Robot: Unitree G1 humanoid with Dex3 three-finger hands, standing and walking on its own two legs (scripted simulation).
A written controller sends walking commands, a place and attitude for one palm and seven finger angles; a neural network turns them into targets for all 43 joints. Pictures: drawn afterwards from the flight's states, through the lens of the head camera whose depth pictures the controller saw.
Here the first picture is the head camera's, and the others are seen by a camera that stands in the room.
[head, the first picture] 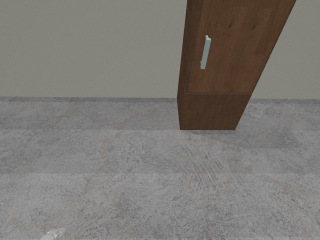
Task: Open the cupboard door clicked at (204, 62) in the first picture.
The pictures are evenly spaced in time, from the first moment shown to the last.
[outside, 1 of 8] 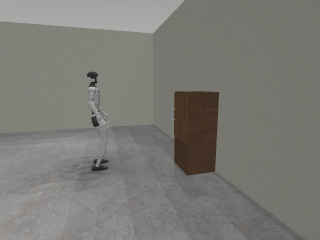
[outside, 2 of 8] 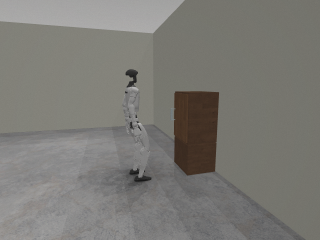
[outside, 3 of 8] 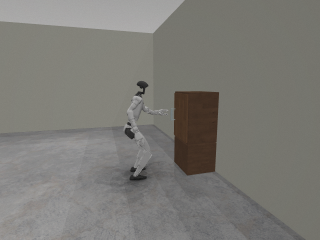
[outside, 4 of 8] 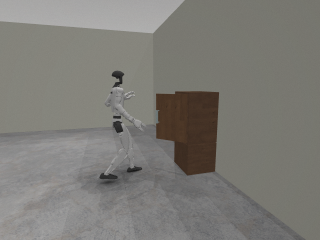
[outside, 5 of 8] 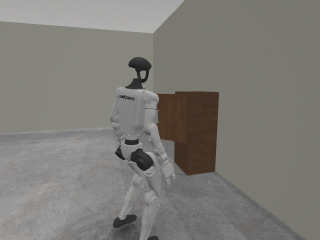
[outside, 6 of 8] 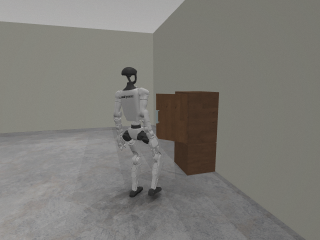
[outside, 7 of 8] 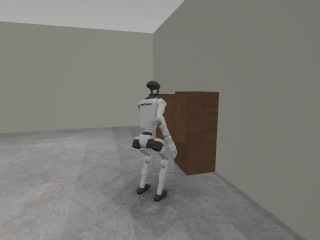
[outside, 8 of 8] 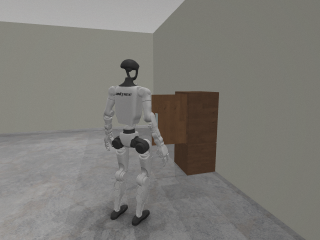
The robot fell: no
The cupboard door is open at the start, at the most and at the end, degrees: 0 88 88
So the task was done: yes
